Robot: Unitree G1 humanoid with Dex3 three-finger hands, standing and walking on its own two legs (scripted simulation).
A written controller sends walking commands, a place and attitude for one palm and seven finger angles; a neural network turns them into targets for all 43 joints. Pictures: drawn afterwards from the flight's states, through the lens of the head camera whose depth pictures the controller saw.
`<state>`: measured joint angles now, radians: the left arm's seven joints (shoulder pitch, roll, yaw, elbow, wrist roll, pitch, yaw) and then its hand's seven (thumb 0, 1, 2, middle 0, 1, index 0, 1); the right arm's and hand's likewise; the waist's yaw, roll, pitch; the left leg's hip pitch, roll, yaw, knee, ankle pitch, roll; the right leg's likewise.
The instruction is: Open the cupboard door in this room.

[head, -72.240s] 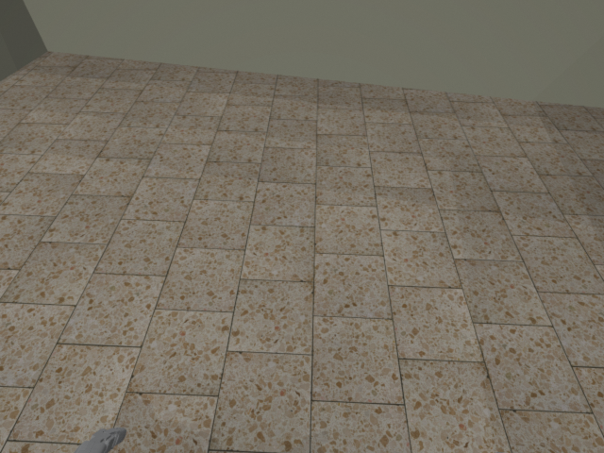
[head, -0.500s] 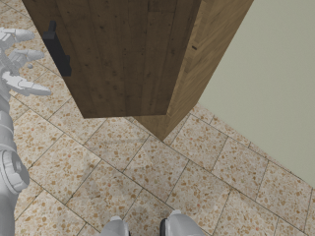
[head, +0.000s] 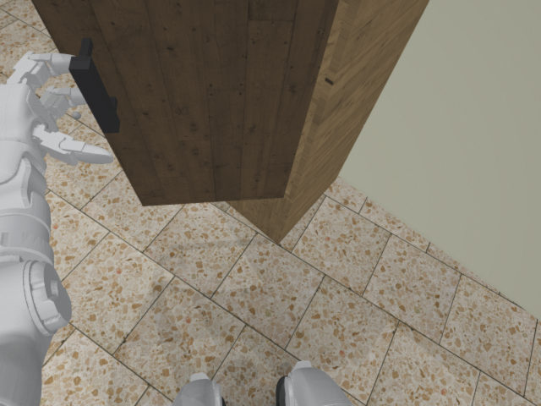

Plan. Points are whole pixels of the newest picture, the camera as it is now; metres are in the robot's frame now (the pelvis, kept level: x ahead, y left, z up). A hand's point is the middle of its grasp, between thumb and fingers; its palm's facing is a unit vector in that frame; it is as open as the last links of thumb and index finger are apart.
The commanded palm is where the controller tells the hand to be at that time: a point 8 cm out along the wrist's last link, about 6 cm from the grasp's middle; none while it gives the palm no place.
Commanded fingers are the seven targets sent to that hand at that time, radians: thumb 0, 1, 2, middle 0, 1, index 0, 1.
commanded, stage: slide the fingers in behind the handle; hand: left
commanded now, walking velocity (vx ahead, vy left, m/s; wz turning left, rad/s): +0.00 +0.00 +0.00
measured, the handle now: (99, 87) +0.56 +0.21 +0.09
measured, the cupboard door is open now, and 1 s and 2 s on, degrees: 47 47 48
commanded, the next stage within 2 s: close the thumb around the handle in 1.10 s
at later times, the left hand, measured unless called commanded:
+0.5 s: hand (101, 113) +0.51 +0.20 +0.09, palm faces +0.01 -1.00 -0.01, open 13.9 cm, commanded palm +0.48 +0.24 +0.09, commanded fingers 0.00 -0.50 0.30 -0.30 -1.20 -0.30 -1.20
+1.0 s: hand (114, 116) +0.50 +0.18 +0.09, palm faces +0.05 -1.00 -0.02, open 14.1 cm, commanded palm +0.48 +0.22 +0.09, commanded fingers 0.00 -0.50 0.30 -0.30 -1.20 -0.30 -1.20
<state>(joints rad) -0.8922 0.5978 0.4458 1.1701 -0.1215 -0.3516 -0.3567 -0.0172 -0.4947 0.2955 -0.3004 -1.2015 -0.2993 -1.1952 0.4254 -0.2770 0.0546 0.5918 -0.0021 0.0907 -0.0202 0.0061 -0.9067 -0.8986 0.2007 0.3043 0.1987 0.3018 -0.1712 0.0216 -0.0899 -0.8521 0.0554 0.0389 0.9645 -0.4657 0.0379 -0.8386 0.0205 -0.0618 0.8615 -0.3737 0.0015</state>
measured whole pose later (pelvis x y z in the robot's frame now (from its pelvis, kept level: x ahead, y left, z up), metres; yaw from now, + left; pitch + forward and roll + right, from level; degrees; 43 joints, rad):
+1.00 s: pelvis +0.00 -0.01 +0.00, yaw +1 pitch +20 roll -2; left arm -0.89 0.47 0.36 1.15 -0.11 -0.38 -0.21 -0.02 -0.49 0.30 -0.29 -1.20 -0.27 -1.20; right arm 0.41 -0.27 0.03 0.62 -0.01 0.06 0.00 0.01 -0.91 -0.90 0.20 0.30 0.20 0.30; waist -0.15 0.04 -0.10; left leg -0.84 0.05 0.03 0.95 -0.46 0.03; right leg -0.83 0.01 -0.06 0.88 -0.39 -0.01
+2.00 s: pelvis +0.00 -0.01 +0.00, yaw +2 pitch +20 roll -3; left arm -0.92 0.45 0.32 1.18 -0.12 -0.41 -0.18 0.00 0.72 0.82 -0.36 -1.35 -0.33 -1.34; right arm 0.40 -0.27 0.03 0.65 -0.01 0.05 0.00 0.01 -0.91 -0.90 0.20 0.30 0.20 0.30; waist -0.14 0.04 -0.10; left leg -0.85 0.03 0.02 0.96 -0.46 0.02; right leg -0.84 0.00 -0.08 0.89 -0.40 -0.01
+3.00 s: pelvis +0.02 -0.04 +0.02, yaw +3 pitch +8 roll +0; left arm 0.11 -0.10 -0.14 0.06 0.05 -0.15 0.51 0.02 0.67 0.74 -0.31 -1.29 -0.34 -1.32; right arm 0.21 -0.18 0.02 0.52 -0.06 0.09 0.01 0.01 -0.91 -0.90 0.20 0.30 0.20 0.30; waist -0.01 0.04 -0.11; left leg -0.48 0.03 0.01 0.77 -0.43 -0.02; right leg -0.51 0.01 -0.08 0.78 -0.41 -0.05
